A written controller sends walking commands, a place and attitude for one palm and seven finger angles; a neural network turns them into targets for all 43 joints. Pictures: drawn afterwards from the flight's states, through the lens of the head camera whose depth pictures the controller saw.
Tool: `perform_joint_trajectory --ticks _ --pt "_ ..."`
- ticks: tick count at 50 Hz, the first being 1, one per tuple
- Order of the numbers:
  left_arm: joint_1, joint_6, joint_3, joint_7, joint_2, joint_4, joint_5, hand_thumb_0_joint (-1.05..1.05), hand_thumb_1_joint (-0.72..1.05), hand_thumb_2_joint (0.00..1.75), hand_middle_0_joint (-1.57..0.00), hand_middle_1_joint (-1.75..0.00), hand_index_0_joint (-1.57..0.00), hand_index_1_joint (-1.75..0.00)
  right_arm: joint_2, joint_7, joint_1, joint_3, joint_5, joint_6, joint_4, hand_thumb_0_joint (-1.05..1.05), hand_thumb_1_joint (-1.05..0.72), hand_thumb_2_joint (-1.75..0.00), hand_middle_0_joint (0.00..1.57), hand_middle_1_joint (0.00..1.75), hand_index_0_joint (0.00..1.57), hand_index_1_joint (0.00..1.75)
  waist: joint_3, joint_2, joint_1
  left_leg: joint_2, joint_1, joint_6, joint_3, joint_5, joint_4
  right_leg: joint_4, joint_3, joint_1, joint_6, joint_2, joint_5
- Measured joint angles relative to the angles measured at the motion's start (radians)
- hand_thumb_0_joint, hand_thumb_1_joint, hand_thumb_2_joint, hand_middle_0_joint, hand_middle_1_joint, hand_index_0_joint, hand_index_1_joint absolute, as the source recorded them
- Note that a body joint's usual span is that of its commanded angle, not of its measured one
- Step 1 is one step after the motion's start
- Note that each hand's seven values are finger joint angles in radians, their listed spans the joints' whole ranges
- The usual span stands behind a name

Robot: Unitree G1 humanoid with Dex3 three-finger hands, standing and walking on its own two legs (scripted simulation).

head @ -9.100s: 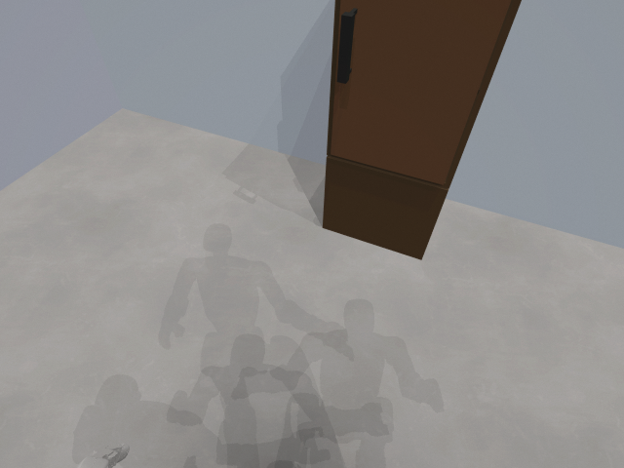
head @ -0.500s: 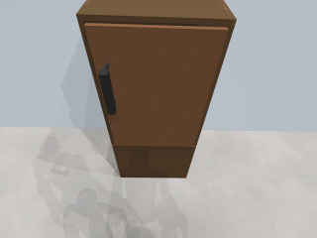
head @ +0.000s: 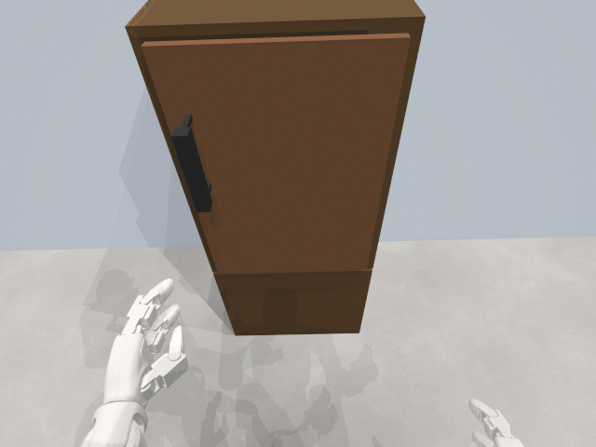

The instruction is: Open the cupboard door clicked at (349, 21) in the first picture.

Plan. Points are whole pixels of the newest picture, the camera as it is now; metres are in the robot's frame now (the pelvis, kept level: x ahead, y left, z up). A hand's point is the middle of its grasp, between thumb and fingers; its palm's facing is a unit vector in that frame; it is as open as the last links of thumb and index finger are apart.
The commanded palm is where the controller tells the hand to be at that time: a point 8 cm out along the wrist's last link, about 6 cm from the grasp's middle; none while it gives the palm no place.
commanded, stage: raise the hand with hooked fingers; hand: left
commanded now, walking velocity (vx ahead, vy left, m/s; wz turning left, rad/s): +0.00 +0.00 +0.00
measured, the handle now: (196, 164) +0.58 +0.20 +0.07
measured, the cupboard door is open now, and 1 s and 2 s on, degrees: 0 0 0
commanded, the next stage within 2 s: move the hooked fingers beside the handle in 1.84 s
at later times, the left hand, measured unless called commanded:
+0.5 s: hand (166, 378) +0.22 +0.18 +0.01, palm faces -0.12 -0.99 -0.05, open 10.6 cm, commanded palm +0.18 +0.26 +0.02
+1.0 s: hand (88, 333) +0.25 +0.27 +0.07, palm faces +0.06 -1.00 -0.06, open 13.4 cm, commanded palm +0.22 +0.32 +0.06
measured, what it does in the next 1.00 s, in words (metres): stands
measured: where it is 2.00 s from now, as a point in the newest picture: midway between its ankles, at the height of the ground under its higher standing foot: outside the picture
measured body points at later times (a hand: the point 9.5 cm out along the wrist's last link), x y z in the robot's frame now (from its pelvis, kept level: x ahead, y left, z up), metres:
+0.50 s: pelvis -0.03 -0.02 -0.05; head +0.04 -0.02 +0.40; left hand +0.22 +0.23 +0.01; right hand +0.16 -0.23 -0.14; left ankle +0.01 +0.11 -0.72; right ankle -0.01 -0.10 -0.72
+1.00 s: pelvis -0.01 +0.02 -0.02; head +0.02 +0.04 +0.43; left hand +0.24 +0.32 +0.07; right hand +0.17 -0.22 -0.08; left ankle +0.01 +0.11 -0.72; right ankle -0.01 -0.10 -0.72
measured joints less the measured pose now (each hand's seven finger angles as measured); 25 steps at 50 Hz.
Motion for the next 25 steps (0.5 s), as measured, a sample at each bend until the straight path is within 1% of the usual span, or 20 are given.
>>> perform_joint_trajectory --ticks 3,4,5,6,8,11,13,15,17,18,19,20,21,23,25 --pt "-0.037 -0.168 0.039 -0.170 -0.026 0.021 -0.041 0.02 0.75 0.82 -0.20 -0.41 -0.21 -0.42 0.008 0.038 -0.063 -0.019 -0.010 0.010 -0.092 0.02 -0.91 -0.90 0.20 0.30 0.20 0.30 -0.020 -0.057 0.010 0.018 -0.114 -0.014 0.015 -0.045 0.114 0.124 0.014 -0.126 -0.016 0.011 -0.044" --pt "-0.029 -0.205 0.051 -0.219 -0.028 0.029 -0.045 0.01 0.72 0.81 -0.21 -0.43 -0.21 -0.43 0.008 0.047 -0.079 -0.025 -0.011 0.018 -0.124 0.02 -0.91 -0.90 0.20 0.30 0.20 0.30 -0.023 -0.075 0.013 0.022 -0.148 -0.017 0.015 -0.061 0.152 0.162 0.015 -0.160 -0.021 0.014 -0.059" --pt "-0.012 -0.225 0.062 -0.253 -0.026 0.032 -0.044 0.01 0.69 0.80 -0.21 -0.44 -0.22 -0.44 0.008 0.053 -0.091 -0.030 -0.012 0.029 -0.156 0.02 -0.91 -0.90 0.20 0.30 0.20 0.30 -0.024 -0.089 0.018 0.027 -0.177 -0.022 0.014 -0.076 0.187 0.197 0.014 -0.190 -0.025 0.017 -0.074" --pt "0.012 -0.229 0.071 -0.275 -0.020 0.030 -0.040 0.01 0.67 0.79 -0.21 -0.46 -0.22 -0.46 0.005 0.057 -0.101 -0.036 -0.013 0.042 -0.186 0.01 -0.91 -0.90 0.20 0.30 0.20 0.30 -0.022 -0.099 0.025 0.030 -0.202 -0.025 0.012 -0.090 0.219 0.228 0.011 -0.214 -0.030 0.019 -0.088" --pt "0.074 -0.205 0.085 -0.284 0.000 0.015 -0.038 0.01 0.62 0.77 -0.22 -0.49 -0.23 -0.49 -0.002 0.061 -0.117 -0.045 -0.012 0.069 -0.237 0.01 -0.91 -0.90 0.19 0.30 0.20 0.30 -0.015 -0.106 0.043 0.036 -0.242 -0.031 0.002 -0.113 0.274 0.276 0.002 -0.248 -0.039 0.023 -0.111" --pt "0.161 -0.180 0.118 -0.255 0.028 -0.026 -0.047 0.01 0.54 0.74 -0.23 -0.53 -0.24 -0.53 -0.007 0.055 -0.129 -0.047 -0.012 0.090 -0.278 0.01 -0.90 -0.90 0.19 0.30 0.20 0.30 -0.008 -0.089 0.069 0.042 -0.290 -0.035 -0.025 -0.135 0.333 0.315 -0.025 -0.278 -0.044 0.026 -0.131" --pt "0.191 -0.204 0.147 -0.236 0.045 -0.071 -0.063 0.01 0.49 0.72 -0.23 -0.56 -0.24 -0.56 -0.003 0.044 -0.129 -0.037 -0.014 0.090 -0.279 0.01 -0.90 -0.90 0.19 0.30 0.20 0.30 -0.009 -0.072 0.084 0.044 -0.323 -0.037 -0.048 -0.145 0.367 0.331 -0.047 -0.295 -0.045 0.029 -0.139" --pt "0.182 -0.255 0.166 -0.242 0.056 -0.113 -0.090 0.01 0.44 0.70 -0.23 -0.59 -0.24 -0.59 0.004 0.033 -0.128 -0.018 -0.011 0.081 -0.261 0.01 -0.90 -0.90 0.19 0.30 0.20 0.30 -0.008 -0.051 0.095 0.046 -0.355 -0.040 -0.072 -0.151 0.397 0.344 -0.071 -0.311 -0.049 0.031 -0.143" --pt "0.130 -0.297 0.171 -0.280 0.064 -0.141 -0.122 0.01 0.40 0.69 -0.23 -0.62 -0.24 -0.62 0.012 0.022 -0.128 0.009 -0.006 0.071 -0.235 0.01 -0.90 -0.90 0.19 0.30 0.20 0.30 -0.002 -0.030 0.101 0.047 -0.382 -0.041 -0.091 -0.154 0.423 0.354 -0.089 -0.326 -0.051 0.034 -0.144" --pt "0.093 -0.305 0.169 -0.308 0.071 -0.144 -0.133 0.01 0.37 0.68 -0.23 -0.63 -0.24 -0.64 0.019 0.018 -0.127 0.023 -0.002 0.067 -0.219 0.01 -0.90 -0.90 0.19 0.30 0.20 0.30 0.001 -0.021 0.101 0.048 -0.393 -0.041 -0.096 -0.154 0.432 0.358 -0.094 -0.333 -0.052 0.035 -0.143" --pt "0.052 -0.300 0.165 -0.339 0.080 -0.140 -0.140 0.01 0.35 0.67 -0.23 -0.65 -0.24 -0.65 0.027 0.013 -0.125 0.038 0.003 0.066 -0.205 0.01 -0.90 -0.90 0.19 0.30 0.20 0.30 0.003 -0.014 0.099 0.049 -0.401 -0.041 -0.099 -0.153 0.437 0.359 -0.097 -0.339 -0.051 0.036 -0.141" --pt "0.011 -0.281 0.162 -0.370 0.092 -0.129 -0.144 0.01 0.32 0.66 -0.23 -0.66 -0.24 -0.67 0.036 0.009 -0.120 0.052 0.008 0.068 -0.192 0.01 -0.90 -0.90 0.20 0.30 0.20 0.30 0.005 -0.009 0.094 0.050 -0.406 -0.041 -0.099 -0.150 0.436 0.358 -0.097 -0.344 -0.051 0.037 -0.137" --pt "-0.029 -0.248 0.160 -0.400 0.105 -0.108 -0.146 0.01 0.30 0.65 -0.23 -0.68 -0.24 -0.68 0.045 0.005 -0.114 0.064 0.014 0.073 -0.182 0.01 -0.90 -0.90 0.20 0.30 0.20 0.30 0.008 -0.005 0.088 0.052 -0.405 -0.041 -0.096 -0.146 0.431 0.353 -0.094 -0.344 -0.050 0.038 -0.132" --pt "-0.089 -0.145 0.160 -0.442 0.131 -0.063 -0.150 0.01 0.25 0.63 -0.24 -0.71 -0.25 -0.71 0.060 -0.001 -0.092 0.081 0.024 0.088 -0.173 0.01 -0.90 -0.90 0.20 0.30 0.20 0.30 0.017 0.001 0.068 0.053 -0.387 -0.040 -0.086 -0.135 0.407 0.331 -0.084 -0.332 -0.047 0.040 -0.118" --pt "-0.111 -0.038 0.172 -0.447 0.146 -0.032 -0.158 0.01 0.21 0.61 -0.24 -0.74 -0.25 -0.74 0.069 -0.006 -0.060 0.088 0.029 0.103 -0.172 0.01 -0.90 -0.90 0.20 0.30 0.21 0.30 0.022 0.004 0.045 0.053 -0.353 -0.036 -0.068 -0.121 0.366 0.297 -0.066 -0.308 -0.040 0.039 -0.101"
